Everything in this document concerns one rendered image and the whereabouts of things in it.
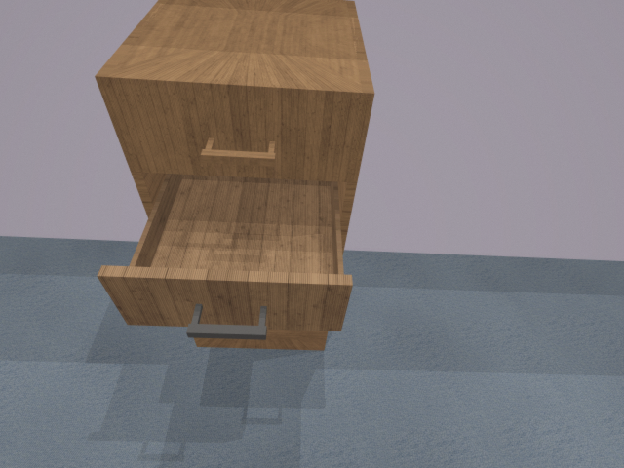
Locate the handle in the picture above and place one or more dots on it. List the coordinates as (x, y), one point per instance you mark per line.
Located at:
(196, 330)
(238, 157)

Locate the cabinet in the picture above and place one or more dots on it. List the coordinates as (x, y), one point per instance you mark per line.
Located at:
(289, 77)

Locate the drawer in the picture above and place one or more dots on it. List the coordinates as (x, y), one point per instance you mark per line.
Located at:
(234, 244)

